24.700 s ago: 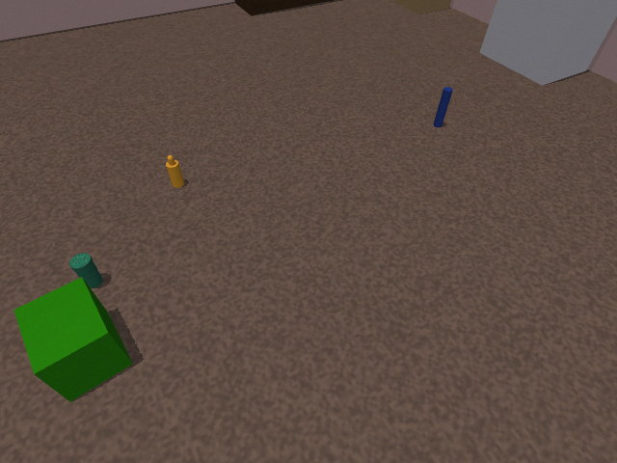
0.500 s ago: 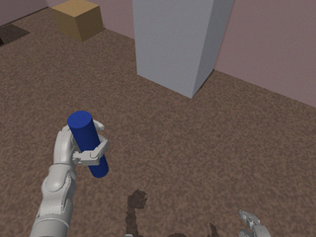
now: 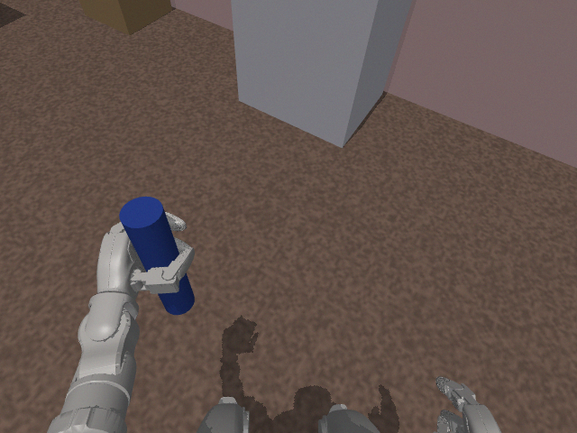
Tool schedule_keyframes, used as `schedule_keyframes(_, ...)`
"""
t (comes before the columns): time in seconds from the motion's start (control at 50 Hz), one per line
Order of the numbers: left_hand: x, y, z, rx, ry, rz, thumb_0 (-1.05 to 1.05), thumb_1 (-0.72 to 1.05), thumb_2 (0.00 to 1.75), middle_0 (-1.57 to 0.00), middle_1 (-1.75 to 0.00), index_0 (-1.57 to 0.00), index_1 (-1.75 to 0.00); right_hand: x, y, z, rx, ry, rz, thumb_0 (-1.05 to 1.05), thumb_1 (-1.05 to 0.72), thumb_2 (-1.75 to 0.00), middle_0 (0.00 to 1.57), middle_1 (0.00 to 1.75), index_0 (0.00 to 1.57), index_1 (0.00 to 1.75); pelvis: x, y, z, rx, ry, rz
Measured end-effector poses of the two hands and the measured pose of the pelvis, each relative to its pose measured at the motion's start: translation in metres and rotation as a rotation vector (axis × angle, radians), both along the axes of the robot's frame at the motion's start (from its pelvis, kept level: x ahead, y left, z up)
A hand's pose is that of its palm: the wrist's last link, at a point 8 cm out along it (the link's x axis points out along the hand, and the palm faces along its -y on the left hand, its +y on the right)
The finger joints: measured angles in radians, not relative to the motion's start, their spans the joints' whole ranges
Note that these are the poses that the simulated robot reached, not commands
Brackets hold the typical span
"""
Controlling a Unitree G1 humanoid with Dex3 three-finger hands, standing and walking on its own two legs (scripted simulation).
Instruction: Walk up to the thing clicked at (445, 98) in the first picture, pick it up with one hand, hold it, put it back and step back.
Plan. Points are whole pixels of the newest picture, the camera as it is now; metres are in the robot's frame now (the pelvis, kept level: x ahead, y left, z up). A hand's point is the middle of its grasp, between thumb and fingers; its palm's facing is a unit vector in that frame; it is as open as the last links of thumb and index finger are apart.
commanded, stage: crouch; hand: left
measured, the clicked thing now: (163, 264) +0.35 +0.18 -0.01
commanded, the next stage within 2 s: lower in 1.52 s
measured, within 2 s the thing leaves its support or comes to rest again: neither
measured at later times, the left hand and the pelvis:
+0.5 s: hand (196, 293) +0.40 +0.17 -0.23, palm faces +0.00 -1.00 +0.00, open 6.8 cm; pelvis -0.04 +0.00 -0.21, yaw -4 degrees
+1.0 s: hand (207, 301) +0.44 +0.18 -0.38, palm faces +0.01 -1.00 -0.01, open 6.8 cm; pelvis -0.07 +0.00 -0.35, yaw -8 degrees
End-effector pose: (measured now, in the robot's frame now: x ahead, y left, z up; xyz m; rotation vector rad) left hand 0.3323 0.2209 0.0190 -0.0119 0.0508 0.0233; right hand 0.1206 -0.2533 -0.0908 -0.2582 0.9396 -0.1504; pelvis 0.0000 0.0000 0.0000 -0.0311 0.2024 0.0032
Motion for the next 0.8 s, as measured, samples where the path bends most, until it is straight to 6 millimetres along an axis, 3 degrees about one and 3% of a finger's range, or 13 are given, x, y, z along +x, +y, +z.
schedule_keyframes(0.14, 0.015, 0.004, -0.068, 0.006, -0.027, -0.016, 0.03, 0.03, 1.1, -0.95, -1.1, -0.9, -1.07, -0.02, -0.011, -0.051, -0.039, 0.071, 0.013, 0.01, -0.87, -0.9, 0.21, 0.3, 0.2, 0.3, -0.009, -0.001, -0.052, -0.011, 0.142, -0.007)
schedule_keyframes(0.26, 0.029, 0.007, -0.131, 0.02, -0.053, -0.036, 0.03, 0.03, 1.1, -0.95, -1.1, -0.9, -1.07, -0.037, -0.015, -0.113, -0.046, 0.143, 0.021, 0.01, -0.88, -0.9, 0.21, 0.3, 0.2, 0.3, -0.019, -0.001, -0.11, -0.019, 0.248, -0.018)
schedule_keyframes(0.46, 0.043, 0.007, -0.229, 0.016, -0.038, -0.023, 0.03, 0.03, 1.1, -0.95, -1.1, -0.9, -1.07, -0.059, -0.005, -0.211, -0.012, 0.23, 0.044, 0.01, -0.89, -0.91, 0.21, 0.3, 0.2, 0.3, -0.04, -0.001, -0.194, -0.025, 0.345, -0.046)
schedule_keyframes(0.66, 0.061, 0.011, -0.311, 0.022, -0.045, -0.009, 0.03, 0.03, 1.1, -0.95, -1.1, -0.9, -1.06, -0.095, -0.006, -0.283, -0.037, 0.31, 0.043, 0.0, -0.89, -0.91, 0.21, 0.3, 0.2, 0.3, -0.059, 0.001, -0.27, -0.037, 0.368, -0.066)
schedule_keyframes(0.8, 0.073, 0.01, -0.355, 0.028, -0.041, -0.015, 0.03, 0.03, 1.1, -0.95, -1.1, -0.9, -1.06, -0.124, -0.009, -0.321, -0.055, 0.383, 0.021, 0.0, -0.89, -0.91, 0.21, 0.3, 0.2, 0.3, -0.066, 0.002, -0.311, -0.045, 0.354, -0.078)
